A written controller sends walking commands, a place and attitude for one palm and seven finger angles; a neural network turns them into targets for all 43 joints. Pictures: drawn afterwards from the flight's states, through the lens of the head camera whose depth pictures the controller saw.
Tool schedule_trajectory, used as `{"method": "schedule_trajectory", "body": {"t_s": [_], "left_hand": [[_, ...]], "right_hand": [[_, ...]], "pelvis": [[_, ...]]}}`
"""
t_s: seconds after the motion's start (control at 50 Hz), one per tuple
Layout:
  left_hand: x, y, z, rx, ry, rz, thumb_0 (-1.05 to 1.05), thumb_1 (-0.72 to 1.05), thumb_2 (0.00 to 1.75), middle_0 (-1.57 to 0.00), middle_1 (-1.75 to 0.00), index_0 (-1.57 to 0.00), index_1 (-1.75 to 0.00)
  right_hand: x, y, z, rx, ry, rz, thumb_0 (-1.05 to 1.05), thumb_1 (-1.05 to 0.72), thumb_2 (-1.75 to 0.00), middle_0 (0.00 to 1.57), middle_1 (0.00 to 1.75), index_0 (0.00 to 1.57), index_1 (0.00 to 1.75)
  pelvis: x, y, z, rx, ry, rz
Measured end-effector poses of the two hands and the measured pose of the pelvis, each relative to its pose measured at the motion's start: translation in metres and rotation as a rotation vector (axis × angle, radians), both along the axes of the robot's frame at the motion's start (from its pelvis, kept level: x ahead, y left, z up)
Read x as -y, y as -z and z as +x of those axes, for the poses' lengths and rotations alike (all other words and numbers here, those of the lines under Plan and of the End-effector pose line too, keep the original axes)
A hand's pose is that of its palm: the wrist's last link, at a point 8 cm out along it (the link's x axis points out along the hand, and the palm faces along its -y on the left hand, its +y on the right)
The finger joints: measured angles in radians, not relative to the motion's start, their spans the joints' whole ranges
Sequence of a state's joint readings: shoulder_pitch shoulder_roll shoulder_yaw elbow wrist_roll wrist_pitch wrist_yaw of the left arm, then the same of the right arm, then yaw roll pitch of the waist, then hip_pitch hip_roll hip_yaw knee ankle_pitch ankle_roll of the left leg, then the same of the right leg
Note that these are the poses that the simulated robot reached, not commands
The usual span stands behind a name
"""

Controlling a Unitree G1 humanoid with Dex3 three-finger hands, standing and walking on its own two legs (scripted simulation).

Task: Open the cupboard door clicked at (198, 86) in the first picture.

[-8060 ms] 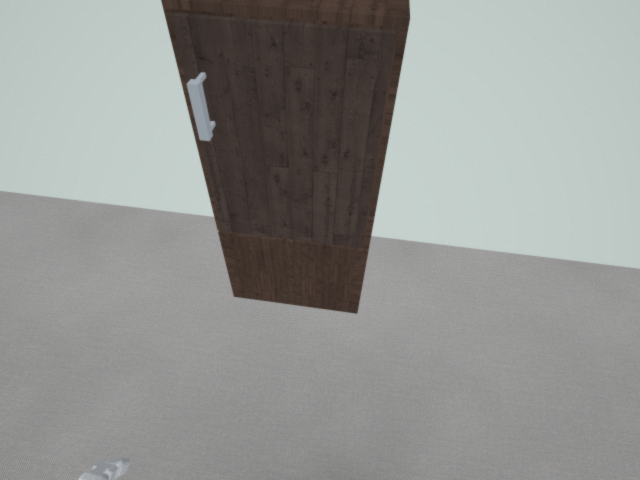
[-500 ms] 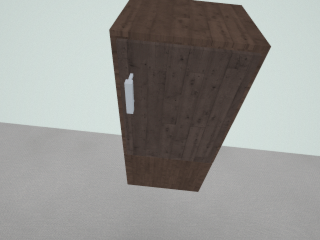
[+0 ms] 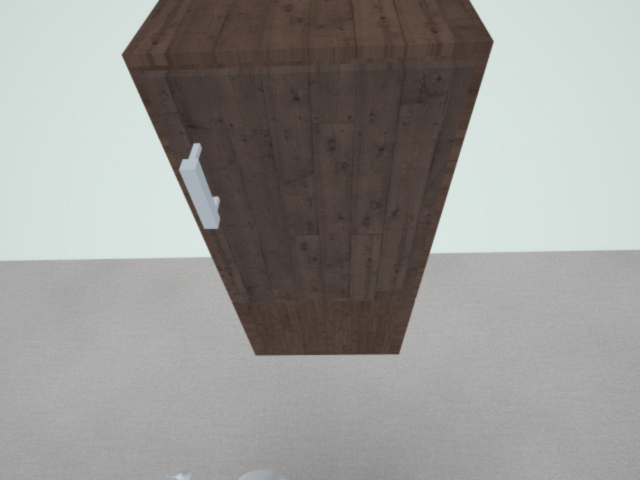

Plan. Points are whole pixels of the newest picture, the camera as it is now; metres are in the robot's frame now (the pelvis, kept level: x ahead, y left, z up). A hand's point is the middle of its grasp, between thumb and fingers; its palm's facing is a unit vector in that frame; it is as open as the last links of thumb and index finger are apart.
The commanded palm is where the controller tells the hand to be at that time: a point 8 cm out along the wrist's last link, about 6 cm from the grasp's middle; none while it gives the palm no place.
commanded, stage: come to a stop and stand still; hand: left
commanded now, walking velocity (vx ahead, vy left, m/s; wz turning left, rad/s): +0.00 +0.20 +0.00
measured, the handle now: (204, 187) +0.52 +0.20 +0.05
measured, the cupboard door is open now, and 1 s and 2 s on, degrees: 0 0 0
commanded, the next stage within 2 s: look again from close up in 0.92 s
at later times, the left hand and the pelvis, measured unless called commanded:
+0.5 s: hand out of the picture -0.04 +0.23 -0.17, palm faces +0.07 -0.98 -0.21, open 7.4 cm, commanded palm none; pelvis -0.04 +0.05 +0.01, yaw +0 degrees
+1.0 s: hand out of the picture -0.08 +0.21 -0.17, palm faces +0.04 -0.99 -0.15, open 7.3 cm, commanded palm none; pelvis -0.06 +0.05 +0.01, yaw +0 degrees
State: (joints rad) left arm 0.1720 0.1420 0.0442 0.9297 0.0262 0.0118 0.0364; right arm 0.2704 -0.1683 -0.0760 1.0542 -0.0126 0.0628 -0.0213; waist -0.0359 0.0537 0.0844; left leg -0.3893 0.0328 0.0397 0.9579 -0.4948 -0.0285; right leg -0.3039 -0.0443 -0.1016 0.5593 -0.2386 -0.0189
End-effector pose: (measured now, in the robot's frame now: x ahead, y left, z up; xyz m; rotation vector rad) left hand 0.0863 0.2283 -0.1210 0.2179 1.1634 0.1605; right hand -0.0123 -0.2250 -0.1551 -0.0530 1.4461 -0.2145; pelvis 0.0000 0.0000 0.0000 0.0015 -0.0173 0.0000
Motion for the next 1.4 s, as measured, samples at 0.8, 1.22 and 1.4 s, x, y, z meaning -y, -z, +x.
{"method": "schedule_trajectory", "body": {"t_s": [0.8,1.22,1.4], "left_hand": [[-0.027,0.02,-0.155,-0.24,-0.073,-0.114,0.01,0.92,0.9,-0.2,-0.3,-0.2,-0.3],[-0.039,0.022,-0.174,-0.215,-0.095,-0.077,0.01,0.91,0.9,-0.2,-0.3,-0.2,-0.3],[-0.04,0.019,-0.168,-0.151,-0.091,-0.076,0.01,0.91,0.9,-0.2,-0.3,-0.2,-0.3]], "right_hand": [[-0.061,-0.023,-0.05,0.037,-0.079,-0.019,0.01,-0.92,-0.9,0.2,0.3,0.2,0.3],[-0.068,-0.012,-0.055,0.089,-0.123,-0.007,0.02,-0.92,-0.9,0.2,0.3,0.2,0.3],[-0.05,-0.021,-0.035,0.176,-0.139,-0.043,0.02,-0.93,-0.9,0.2,0.3,0.2,0.3]], "pelvis": [[-0.052,-0.012,-0.053,0.014,0.0,-0.004],[-0.056,-0.003,-0.064,0.019,-0.031,-0.016],[-0.052,-0.005,-0.071,0.017,-0.027,-0.007]]}}
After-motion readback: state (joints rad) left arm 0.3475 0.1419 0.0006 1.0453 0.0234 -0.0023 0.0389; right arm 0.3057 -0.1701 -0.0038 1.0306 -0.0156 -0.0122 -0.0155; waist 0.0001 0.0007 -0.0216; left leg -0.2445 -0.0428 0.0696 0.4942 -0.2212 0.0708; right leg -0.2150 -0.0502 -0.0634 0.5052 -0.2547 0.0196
